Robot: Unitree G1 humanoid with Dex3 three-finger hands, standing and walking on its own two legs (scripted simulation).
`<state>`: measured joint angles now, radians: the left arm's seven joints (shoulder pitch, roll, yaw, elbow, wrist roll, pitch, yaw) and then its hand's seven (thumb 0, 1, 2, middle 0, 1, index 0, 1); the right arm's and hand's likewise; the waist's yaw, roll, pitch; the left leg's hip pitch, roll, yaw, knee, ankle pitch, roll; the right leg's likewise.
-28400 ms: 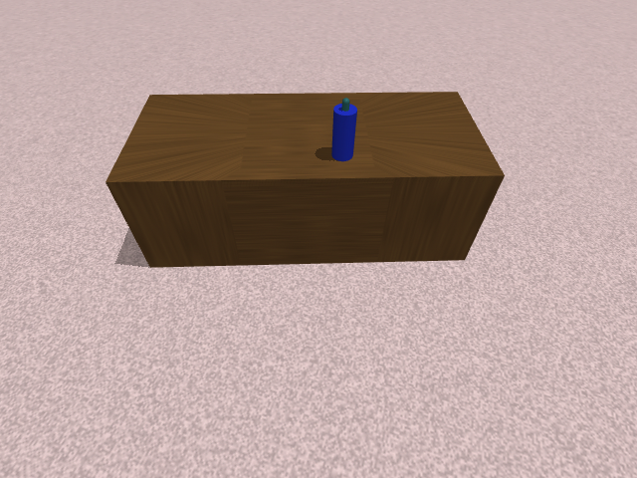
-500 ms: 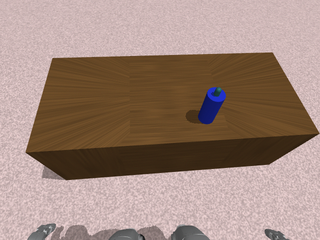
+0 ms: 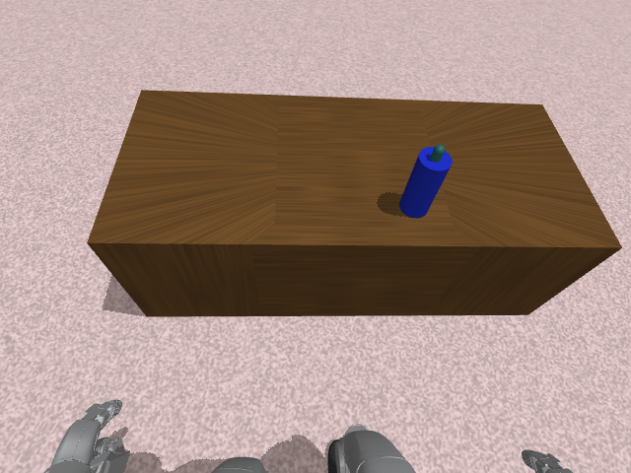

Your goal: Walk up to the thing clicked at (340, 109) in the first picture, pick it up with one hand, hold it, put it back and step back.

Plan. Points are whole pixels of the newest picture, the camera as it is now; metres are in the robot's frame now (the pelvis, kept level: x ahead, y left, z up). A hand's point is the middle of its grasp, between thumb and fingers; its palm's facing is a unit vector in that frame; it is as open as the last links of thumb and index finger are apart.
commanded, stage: step back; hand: right
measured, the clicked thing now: (426, 179) +0.73 -0.25 -0.20
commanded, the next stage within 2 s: none
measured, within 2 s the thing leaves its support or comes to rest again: neither
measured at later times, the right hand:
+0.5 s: hand out of the picture -0.04 -0.34 -0.14, palm faces +0.04 +0.91 -0.40, open 7.4 cm
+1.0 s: hand out of the picture -0.20 -0.35 -0.12, palm faces -0.08 +0.89 -0.44, open 7.4 cm
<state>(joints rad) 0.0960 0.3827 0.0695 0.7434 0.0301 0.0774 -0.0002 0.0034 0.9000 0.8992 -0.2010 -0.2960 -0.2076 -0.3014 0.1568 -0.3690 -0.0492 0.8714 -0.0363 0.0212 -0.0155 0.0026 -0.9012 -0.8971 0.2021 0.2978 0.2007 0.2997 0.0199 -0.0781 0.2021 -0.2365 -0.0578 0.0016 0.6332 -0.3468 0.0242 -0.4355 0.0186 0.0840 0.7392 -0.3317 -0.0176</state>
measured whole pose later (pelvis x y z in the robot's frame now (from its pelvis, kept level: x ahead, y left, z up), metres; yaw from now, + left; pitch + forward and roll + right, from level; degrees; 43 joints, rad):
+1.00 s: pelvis -0.31 -0.08 +0.01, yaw +1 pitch -1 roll -1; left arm 0.15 0.38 0.07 0.81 0.02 0.08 0.00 0.00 0.90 0.90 -0.20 -0.30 -0.21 -0.30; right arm 0.17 -0.37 -0.03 0.83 -0.05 0.03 -0.01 0.01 -0.90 -0.90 0.21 0.30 0.21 0.30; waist 0.02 -0.04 0.14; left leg -0.34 0.02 0.00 0.60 -0.24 0.02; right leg -0.43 0.09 0.13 1.19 -0.50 0.00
